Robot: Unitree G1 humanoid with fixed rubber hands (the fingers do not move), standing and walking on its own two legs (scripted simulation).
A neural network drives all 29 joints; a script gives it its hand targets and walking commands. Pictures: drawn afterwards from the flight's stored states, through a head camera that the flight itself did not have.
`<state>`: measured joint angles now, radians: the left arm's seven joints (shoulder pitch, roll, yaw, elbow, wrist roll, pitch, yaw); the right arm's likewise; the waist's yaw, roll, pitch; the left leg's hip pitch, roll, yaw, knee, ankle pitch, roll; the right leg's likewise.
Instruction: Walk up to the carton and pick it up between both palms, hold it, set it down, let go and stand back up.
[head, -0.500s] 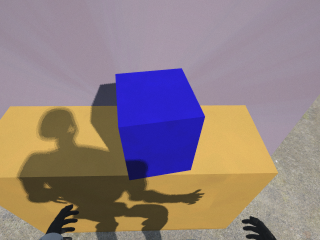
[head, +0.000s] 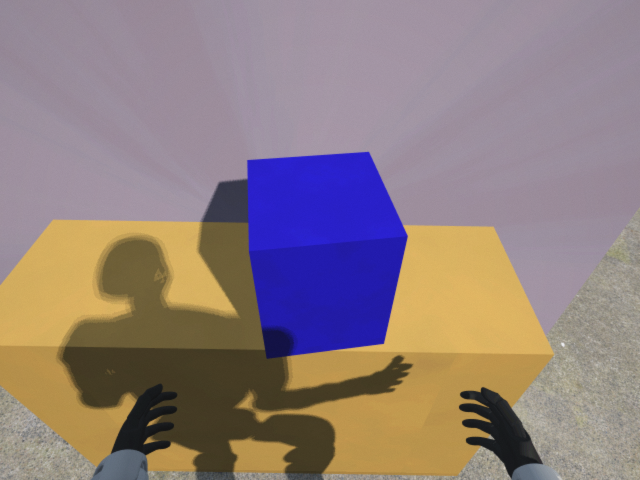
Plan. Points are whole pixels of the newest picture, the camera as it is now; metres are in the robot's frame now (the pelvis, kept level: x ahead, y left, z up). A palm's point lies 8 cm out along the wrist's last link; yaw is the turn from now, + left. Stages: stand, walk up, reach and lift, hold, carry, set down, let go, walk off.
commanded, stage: reach and lift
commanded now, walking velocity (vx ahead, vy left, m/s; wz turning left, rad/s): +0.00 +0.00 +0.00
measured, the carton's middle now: (317, 255) +0.47 +0.01 +0.02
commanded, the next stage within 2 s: none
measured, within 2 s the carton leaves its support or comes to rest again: neither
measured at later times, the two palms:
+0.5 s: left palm (151, 405) +0.24 +0.22 +0.00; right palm (495, 411) +0.22 -0.20 +0.00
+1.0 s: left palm (161, 387) +0.25 +0.21 +0.01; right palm (502, 378) +0.25 -0.22 +0.02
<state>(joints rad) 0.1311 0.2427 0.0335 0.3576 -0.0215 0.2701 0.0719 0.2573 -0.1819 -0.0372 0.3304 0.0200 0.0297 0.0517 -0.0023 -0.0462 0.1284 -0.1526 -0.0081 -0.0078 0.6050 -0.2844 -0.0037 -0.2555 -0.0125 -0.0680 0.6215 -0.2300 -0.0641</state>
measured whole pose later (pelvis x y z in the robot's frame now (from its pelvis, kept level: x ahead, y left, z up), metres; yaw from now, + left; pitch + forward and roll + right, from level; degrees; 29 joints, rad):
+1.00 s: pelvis +0.06 +0.01 +0.02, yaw +0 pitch -4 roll +0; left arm 0.29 0.16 -0.06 0.18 -0.12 -0.09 0.17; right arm 0.29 -0.21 -0.04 0.29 0.21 -0.20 0.08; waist 0.00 -0.02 0.04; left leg -0.13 0.02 -0.01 0.48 -0.28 -0.02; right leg -0.15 0.04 -0.06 0.47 -0.25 -0.06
